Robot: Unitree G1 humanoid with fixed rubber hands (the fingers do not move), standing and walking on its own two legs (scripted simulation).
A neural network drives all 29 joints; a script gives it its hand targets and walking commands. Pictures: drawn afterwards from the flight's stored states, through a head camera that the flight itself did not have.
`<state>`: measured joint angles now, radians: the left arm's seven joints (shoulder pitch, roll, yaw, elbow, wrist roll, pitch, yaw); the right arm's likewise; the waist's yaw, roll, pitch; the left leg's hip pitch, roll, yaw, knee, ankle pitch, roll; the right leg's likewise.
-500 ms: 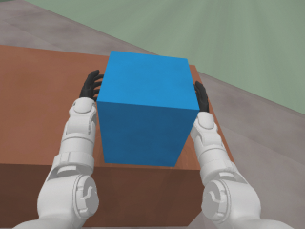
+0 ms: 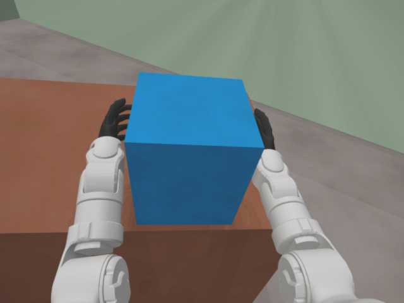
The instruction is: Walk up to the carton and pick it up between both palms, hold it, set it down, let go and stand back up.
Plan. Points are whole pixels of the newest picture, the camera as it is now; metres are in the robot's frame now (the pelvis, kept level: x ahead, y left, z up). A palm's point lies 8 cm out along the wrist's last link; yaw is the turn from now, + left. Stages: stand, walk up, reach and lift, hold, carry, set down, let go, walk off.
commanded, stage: reach and lift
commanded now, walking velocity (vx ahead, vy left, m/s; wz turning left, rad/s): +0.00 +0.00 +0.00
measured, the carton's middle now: (188, 153) +0.39 +0.00 +0.12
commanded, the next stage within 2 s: hold in 1.60 s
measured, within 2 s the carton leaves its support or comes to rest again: neither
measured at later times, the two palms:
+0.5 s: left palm (104, 131) +0.36 +0.15 +0.20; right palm (268, 139) +0.36 -0.15 +0.19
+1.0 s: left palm (104, 122) +0.37 +0.15 +0.21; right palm (272, 124) +0.37 -0.15 +0.22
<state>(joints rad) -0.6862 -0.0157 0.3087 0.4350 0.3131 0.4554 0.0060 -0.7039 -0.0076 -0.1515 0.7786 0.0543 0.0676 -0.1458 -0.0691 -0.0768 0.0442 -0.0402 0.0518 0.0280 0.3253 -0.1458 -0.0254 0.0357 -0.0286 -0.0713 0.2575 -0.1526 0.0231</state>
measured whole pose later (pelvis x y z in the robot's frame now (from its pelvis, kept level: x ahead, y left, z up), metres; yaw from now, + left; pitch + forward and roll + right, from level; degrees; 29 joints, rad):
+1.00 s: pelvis +0.00 +0.00 +0.00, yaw +1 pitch -9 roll -1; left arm -0.73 0.00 0.33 0.27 0.35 0.74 -0.04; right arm -0.84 -0.06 -0.06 0.72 0.19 0.30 -0.17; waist -0.12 -0.07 0.01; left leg -0.02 0.04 0.01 0.34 -0.15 -0.02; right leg 0.06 -0.03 -0.07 0.27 -0.16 0.02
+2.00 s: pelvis -0.01 -0.01 +0.00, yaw +1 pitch -7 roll -1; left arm -0.83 0.05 0.36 0.33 0.30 0.85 -0.05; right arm -0.99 -0.12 0.00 0.76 0.28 0.49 -0.22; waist -0.09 -0.04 -0.09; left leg -0.08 0.05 0.00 0.34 -0.14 -0.03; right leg -0.01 -0.01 -0.06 0.29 -0.16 0.01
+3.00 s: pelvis +0.00 -0.01 +0.00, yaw +1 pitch -7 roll -1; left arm -0.81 0.06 0.36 0.28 0.30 0.91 -0.07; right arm -0.99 -0.13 0.02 0.69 0.33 0.59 -0.27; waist -0.10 -0.03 -0.11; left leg -0.07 0.05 -0.02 0.34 -0.16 -0.04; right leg 0.01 0.00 -0.04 0.29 -0.18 0.01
